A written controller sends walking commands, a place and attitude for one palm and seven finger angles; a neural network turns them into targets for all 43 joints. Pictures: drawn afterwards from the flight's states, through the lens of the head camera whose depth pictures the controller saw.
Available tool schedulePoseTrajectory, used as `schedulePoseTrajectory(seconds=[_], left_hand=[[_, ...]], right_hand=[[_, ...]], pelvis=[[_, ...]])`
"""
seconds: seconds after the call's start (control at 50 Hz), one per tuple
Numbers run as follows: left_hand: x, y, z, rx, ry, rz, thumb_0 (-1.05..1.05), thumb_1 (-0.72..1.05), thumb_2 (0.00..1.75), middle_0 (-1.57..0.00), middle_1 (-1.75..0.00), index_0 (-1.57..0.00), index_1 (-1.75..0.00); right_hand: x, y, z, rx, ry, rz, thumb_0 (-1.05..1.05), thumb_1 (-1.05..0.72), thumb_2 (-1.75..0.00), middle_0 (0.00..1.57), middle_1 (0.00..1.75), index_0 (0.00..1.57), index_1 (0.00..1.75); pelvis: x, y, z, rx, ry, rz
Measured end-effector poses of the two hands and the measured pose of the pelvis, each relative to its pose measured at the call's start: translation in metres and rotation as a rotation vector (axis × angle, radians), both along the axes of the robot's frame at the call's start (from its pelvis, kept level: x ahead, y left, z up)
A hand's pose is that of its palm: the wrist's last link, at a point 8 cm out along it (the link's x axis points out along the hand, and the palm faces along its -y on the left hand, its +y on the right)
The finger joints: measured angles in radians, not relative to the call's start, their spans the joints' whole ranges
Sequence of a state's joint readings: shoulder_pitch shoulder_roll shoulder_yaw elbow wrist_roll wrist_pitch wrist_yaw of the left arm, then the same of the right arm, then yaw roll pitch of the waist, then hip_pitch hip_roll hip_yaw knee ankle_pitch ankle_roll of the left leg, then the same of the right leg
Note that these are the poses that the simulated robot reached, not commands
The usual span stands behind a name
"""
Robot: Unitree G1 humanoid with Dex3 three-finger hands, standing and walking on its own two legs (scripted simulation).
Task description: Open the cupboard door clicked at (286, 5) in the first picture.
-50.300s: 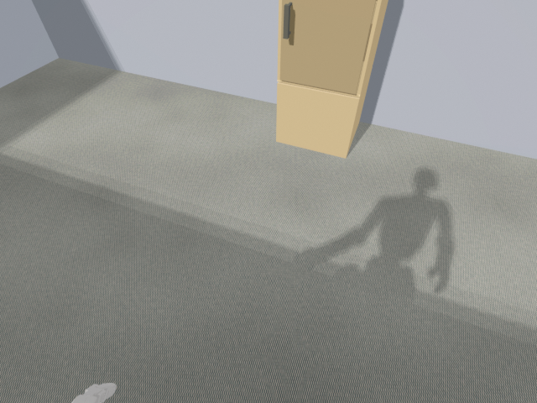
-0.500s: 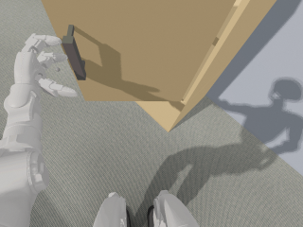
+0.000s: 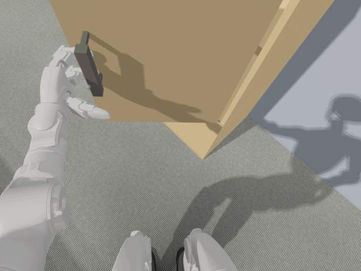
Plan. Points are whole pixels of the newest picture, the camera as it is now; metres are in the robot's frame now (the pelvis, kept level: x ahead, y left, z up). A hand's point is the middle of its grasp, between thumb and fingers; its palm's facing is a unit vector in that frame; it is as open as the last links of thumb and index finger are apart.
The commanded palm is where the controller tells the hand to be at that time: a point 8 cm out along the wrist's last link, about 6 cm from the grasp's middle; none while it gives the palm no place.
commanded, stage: slide the fingers in behind the handle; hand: left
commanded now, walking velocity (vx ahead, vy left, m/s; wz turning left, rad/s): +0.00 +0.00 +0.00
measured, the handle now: (92, 66) +0.55 +0.16 +0.05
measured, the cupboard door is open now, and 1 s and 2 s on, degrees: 47 47 53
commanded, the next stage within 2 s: close the thumb around the handle in 0.74 s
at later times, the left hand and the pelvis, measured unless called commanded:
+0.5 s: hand (102, 85) +0.50 +0.14 +0.04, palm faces -0.03 -1.00 -0.03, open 13.7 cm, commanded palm +0.48 +0.19 +0.05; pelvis +0.00 -0.01 +0.00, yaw +0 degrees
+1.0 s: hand (101, 86) +0.50 +0.14 +0.05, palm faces -0.03 -1.00 -0.02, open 13.3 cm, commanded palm +0.47 +0.19 +0.05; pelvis +0.00 -0.01 +0.00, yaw +0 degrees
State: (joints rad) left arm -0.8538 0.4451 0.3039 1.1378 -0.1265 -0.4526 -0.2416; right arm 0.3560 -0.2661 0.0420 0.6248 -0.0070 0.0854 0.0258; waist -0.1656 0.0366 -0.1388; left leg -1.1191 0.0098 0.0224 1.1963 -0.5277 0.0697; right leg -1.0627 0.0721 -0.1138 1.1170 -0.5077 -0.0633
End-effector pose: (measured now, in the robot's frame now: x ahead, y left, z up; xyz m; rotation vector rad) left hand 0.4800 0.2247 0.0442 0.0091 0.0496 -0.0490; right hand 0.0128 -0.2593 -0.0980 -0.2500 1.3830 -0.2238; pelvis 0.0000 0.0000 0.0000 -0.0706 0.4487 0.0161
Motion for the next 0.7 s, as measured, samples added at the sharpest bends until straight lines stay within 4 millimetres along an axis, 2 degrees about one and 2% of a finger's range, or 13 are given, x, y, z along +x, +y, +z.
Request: schedulePoseTrajectory(seconds=[0.08,0.22,0.36,0.7], left_hand=[[0.000,-0.009,0.000,-0.012,-0.001,0.009,-0.01,-0.50,0.30,-0.30,-1.20,-0.30,-1.22],[0.000,-0.012,0.000,0.017,-0.010,0.027,-0.01,-0.50,0.30,-0.30,-1.20,-0.32,-1.23],[-0.001,-0.030,0.000,-0.006,-0.009,-0.005,-0.01,-0.50,0.30,-0.30,-1.20,-0.31,-1.21],[0.000,-0.030,0.001,0.014,-0.010,0.020,-0.01,-0.50,0.30,-0.30,-1.20,-0.32,-1.21]], right_hand=[[0.002,0.000,0.000,0.006,-0.009,0.000,0.00,-0.91,-0.90,0.20,0.30,0.20,0.30],[0.002,0.000,-0.002,0.017,-0.016,0.001,0.00,-0.91,-0.90,0.20,0.30,0.20,0.30],[0.000,0.001,-0.004,0.027,-0.010,-0.004,0.00,-0.91,-0.90,0.20,0.30,0.20,0.30],[-0.010,-0.004,-0.004,0.026,-0.006,-0.019,0.00,-0.91,-0.90,0.20,0.30,0.20,0.29]], pelvis=[[0.001,0.000,0.001,0.003,-0.002,-0.001],[0.000,-0.002,0.000,0.008,-0.003,-0.002],[0.000,-0.003,0.000,0.010,-0.005,-0.002],[-0.002,-0.007,-0.001,0.018,-0.005,-0.010]])
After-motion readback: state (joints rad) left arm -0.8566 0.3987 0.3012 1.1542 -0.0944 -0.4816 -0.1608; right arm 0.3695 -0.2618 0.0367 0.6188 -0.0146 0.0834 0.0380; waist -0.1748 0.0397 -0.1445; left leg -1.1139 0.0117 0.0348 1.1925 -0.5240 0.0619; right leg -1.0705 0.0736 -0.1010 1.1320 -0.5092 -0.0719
